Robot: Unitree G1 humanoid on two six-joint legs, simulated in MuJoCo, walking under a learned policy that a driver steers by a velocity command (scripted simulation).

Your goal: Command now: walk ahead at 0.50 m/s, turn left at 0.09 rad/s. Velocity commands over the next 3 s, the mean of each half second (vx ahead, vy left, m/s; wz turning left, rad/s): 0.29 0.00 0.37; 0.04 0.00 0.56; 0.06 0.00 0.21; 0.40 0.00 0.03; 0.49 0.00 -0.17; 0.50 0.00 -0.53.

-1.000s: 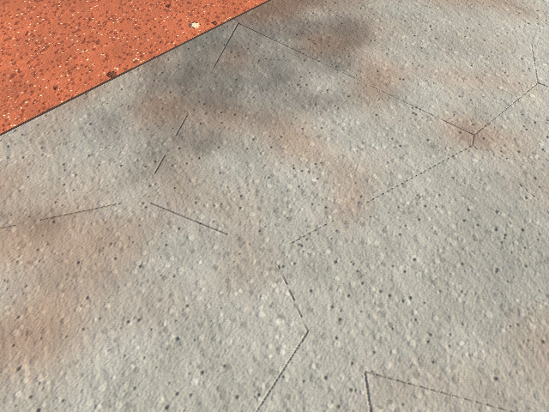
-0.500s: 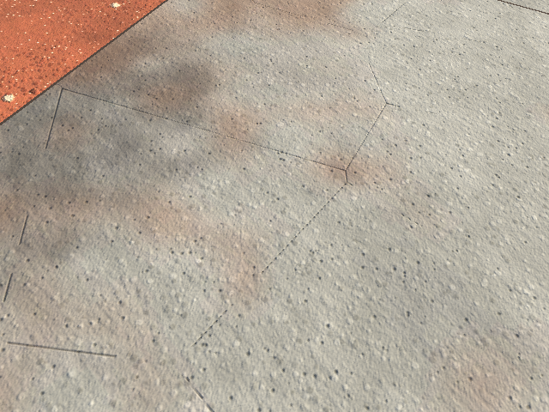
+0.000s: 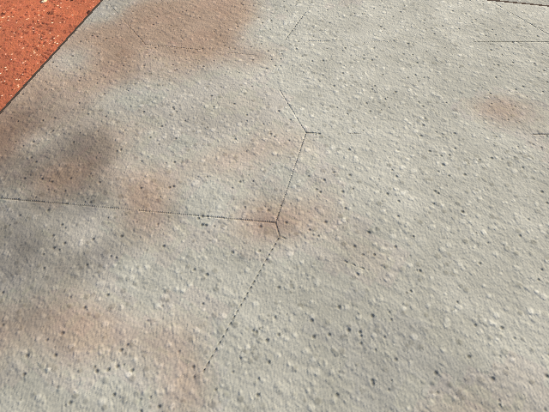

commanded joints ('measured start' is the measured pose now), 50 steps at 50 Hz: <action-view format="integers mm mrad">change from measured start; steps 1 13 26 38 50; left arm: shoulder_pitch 47 112 45 -111 -104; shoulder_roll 125 137 72 102 135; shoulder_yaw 29 13 1 5 8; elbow -21 65 -55 -132 -176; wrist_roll -1 -6 14 -14 7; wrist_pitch -35 -30 74 70 52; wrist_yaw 3 56 40 57 57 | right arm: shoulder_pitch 50 -68 -16 -7 19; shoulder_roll -68 -36 -154 -178 -144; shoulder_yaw -24 -6 -63 -88 -83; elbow -14 -55 -65 -100 -82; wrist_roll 4 -17 9 -6 1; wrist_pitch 14 -8 20 65 92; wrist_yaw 11 18 -25 -23 -2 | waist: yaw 5 18 47 -26 -19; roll -72 -136 -3 103 -174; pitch -7 -26 -130 -108 -70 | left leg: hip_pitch -79 70 255 321 -7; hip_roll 0 -160 28 4 -217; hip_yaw -44 147 -256 -495 -87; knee -39 -491 -802 -799 76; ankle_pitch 110 204 605 140 -137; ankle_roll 3 68 265 201 -60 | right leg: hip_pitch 43 236 -308 -279 36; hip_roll -284 -279 -122 -65 -299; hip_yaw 150 -90 101 143 201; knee -215 79 785 412 -14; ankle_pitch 302 1039 -196 -222 469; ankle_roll -69 45 171 152 -58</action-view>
